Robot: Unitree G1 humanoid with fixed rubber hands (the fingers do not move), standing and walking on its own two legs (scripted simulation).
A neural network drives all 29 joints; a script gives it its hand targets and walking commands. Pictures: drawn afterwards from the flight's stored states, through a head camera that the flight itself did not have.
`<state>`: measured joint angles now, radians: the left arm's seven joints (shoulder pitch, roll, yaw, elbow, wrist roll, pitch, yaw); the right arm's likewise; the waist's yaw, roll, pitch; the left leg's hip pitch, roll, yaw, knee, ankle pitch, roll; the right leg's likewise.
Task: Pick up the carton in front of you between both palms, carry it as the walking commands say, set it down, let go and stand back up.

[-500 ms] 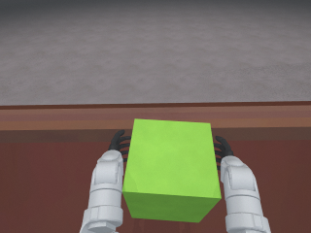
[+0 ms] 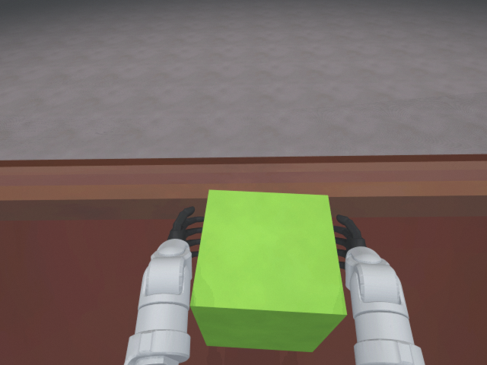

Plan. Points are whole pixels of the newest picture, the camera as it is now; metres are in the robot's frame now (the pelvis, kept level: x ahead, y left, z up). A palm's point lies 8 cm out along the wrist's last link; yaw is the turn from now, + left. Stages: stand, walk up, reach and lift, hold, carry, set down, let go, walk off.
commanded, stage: carry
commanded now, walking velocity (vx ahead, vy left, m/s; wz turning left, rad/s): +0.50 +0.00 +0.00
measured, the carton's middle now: (263, 275) +0.29 +0.00 -0.03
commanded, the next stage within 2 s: none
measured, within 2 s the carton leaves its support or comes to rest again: neither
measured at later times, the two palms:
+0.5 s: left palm (186, 197) +0.40 +0.15 +0.07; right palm (342, 193) +0.40 -0.15 +0.07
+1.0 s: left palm (222, 119) +0.65 +0.10 +0.09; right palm (340, 113) +0.68 -0.20 +0.08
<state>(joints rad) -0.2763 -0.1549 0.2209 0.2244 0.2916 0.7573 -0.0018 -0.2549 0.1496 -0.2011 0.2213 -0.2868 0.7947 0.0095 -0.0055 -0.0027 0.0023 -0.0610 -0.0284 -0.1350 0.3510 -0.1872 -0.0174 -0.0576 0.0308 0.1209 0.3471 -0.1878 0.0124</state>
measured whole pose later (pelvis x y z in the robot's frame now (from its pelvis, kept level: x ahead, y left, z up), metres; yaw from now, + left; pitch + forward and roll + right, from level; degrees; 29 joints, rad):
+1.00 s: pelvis +0.42 -0.08 +0.00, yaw +3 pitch +3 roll +2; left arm -0.06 -0.13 0.08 -0.42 0.07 1.19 0.12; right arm -0.06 0.13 -0.05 -0.42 -0.09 1.24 -0.11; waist 0.05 -0.03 -0.10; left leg -0.54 0.09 0.09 0.93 -0.33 0.01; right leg -0.26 -0.01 -0.22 0.41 -0.22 -0.11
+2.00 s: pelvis +1.06 -0.04 -0.05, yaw +2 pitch +4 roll -1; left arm -0.55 -0.08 0.17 -0.11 0.01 1.08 0.16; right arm -0.42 0.12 -0.26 -0.26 -0.09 1.12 -0.11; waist 0.15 -0.02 -0.02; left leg -0.66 0.01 -0.01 0.85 -0.02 0.03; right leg -0.29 0.09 -0.02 0.78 -0.56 -0.09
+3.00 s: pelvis +1.84 +0.10 -0.52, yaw +1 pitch +4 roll +0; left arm -0.38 -0.07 0.17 0.04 0.02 0.91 0.12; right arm -0.31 0.07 -0.13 -0.04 -0.03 0.95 -0.18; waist -0.12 0.02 -0.10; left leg -0.45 -0.12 0.07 0.74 -0.38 0.15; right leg -0.51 0.08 0.06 1.69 -0.54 -0.04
